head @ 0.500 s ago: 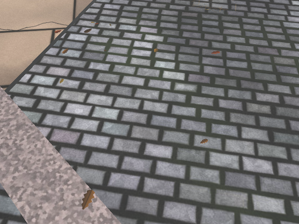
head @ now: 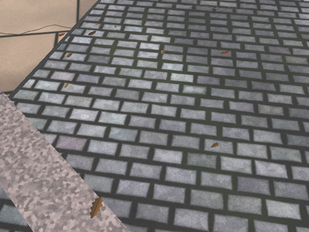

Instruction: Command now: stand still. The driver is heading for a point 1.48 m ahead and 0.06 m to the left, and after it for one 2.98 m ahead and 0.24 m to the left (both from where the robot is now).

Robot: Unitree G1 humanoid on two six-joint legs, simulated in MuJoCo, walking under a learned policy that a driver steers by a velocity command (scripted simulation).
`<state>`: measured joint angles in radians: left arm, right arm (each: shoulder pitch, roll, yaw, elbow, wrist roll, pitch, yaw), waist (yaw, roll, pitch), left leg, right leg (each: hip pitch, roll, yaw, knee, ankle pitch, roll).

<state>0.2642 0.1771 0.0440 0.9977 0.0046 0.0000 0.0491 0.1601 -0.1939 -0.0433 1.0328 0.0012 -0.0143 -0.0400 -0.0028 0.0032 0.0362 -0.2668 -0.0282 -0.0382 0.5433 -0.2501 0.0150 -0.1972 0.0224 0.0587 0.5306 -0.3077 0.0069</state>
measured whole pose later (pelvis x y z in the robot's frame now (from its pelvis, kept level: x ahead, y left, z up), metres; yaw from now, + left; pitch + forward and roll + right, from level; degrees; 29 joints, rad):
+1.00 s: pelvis +0.01 +0.00 +0.00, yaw +0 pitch -1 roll +0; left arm 0.34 0.16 0.02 1.09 -0.01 -0.02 0.05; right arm 0.26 -0.18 -0.02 1.10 0.02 -0.02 -0.04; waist 0.00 0.00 0.01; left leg -0.28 -0.04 -0.04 0.56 -0.39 0.04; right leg -0.22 0.02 0.06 0.57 -0.45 -0.02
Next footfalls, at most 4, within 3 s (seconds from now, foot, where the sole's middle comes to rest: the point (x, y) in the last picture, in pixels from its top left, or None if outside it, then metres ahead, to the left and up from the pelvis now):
1.52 left None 0.38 0.14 -0.77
2.00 right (162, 167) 0.83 -0.01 -0.77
2.46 left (134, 100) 1.30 0.15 -0.77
2.88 right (158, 57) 1.72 0.00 -0.77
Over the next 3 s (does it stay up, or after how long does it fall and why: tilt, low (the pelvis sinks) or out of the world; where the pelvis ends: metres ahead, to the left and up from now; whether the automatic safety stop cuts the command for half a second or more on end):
stays up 1.54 0.06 -0.02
